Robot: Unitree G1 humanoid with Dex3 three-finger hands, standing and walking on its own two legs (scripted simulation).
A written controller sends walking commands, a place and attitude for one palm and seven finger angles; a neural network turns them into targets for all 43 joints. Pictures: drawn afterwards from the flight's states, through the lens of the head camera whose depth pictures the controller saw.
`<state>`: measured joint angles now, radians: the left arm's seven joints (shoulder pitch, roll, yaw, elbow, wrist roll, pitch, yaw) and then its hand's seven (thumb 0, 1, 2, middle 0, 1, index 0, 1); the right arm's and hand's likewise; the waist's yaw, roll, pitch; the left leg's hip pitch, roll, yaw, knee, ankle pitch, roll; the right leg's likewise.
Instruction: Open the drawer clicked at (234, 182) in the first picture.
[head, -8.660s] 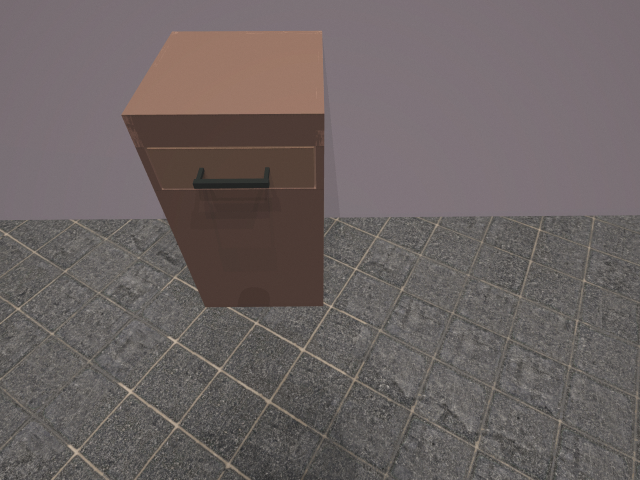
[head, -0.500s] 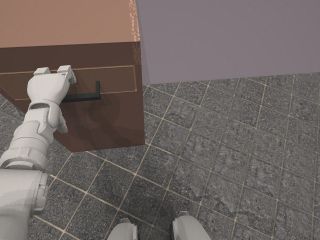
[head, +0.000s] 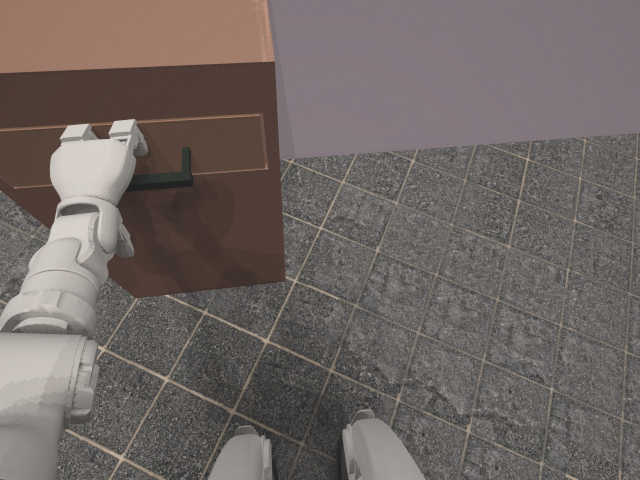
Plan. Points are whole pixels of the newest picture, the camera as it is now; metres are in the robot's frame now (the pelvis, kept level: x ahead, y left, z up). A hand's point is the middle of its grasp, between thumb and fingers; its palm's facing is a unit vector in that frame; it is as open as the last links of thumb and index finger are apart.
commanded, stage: lower the fingers behind the handle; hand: left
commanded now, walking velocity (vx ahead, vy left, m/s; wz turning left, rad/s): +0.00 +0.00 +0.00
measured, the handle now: (129, 171) +0.54 +0.24 -0.04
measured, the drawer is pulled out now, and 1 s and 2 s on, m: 0.00 0.00 0.00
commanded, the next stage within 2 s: close the thumb around the handle in 1.18 s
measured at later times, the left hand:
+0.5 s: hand (130, 211) +0.49 +0.24 -0.06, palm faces -0.09 -0.01 -1.00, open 13.8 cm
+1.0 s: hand (133, 210) +0.50 +0.24 -0.07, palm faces -0.10 -0.02 -1.00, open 13.8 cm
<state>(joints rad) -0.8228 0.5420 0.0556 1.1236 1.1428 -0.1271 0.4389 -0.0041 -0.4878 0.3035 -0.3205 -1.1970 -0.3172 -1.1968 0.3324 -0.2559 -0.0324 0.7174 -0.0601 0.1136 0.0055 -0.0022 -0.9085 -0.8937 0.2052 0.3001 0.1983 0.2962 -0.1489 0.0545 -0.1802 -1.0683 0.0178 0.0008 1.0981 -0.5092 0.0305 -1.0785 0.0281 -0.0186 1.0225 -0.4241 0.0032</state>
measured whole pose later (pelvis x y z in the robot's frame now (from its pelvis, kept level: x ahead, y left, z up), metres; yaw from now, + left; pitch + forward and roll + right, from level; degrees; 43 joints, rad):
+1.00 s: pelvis -0.02 -0.01 -0.04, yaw +0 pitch +32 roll -3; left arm -0.92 0.60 0.04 1.16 1.13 -0.09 0.38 0.00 -0.49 0.30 -0.32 -1.20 -0.32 -1.20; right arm 0.31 -0.25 0.00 0.70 -0.05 0.06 0.00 0.00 -0.91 -0.89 0.21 0.30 0.20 0.30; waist -0.18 0.06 -0.18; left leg -1.31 0.02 -0.02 1.30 -0.55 0.02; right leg -1.31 0.03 -0.04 1.22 -0.47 -0.01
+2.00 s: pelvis -0.02 +0.00 -0.04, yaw -1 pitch +32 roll -4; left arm -0.89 0.59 0.05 1.12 1.13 -0.10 0.41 0.00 0.81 0.87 -0.39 -1.34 -0.41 -1.34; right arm 0.31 -0.26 0.00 0.70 -0.05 0.08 0.00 0.00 -0.91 -0.89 0.21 0.30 0.20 0.30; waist -0.17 0.06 -0.18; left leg -1.29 0.02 -0.01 1.30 -0.56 0.03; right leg -1.30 0.03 -0.03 1.21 -0.47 0.01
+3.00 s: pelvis +0.03 +0.00 +0.00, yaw -2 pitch +27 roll -2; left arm -0.40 0.39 0.03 0.75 1.11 -0.04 0.52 0.01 0.79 0.81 -0.27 -1.32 -0.35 -1.29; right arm 0.23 -0.24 -0.05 0.65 -0.05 0.14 0.03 0.00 -0.91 -0.89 0.20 0.30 0.20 0.30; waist -0.06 0.04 -0.20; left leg -1.01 0.02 0.03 1.12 -0.57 0.03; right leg -1.04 0.04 0.01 1.06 -0.49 0.01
